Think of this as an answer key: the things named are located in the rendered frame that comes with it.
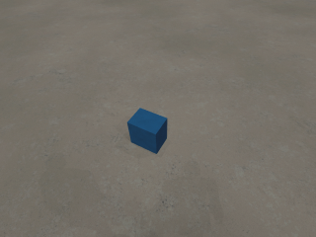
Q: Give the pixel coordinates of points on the carton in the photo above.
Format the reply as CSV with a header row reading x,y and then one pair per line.
x,y
148,130

